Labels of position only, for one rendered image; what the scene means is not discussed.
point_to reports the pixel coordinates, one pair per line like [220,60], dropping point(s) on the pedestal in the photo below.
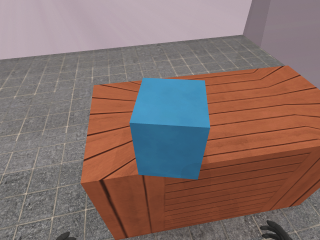
[262,153]

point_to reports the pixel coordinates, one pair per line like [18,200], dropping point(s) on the robot right hand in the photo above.
[272,226]

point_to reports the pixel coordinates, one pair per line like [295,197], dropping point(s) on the carton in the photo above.
[170,126]

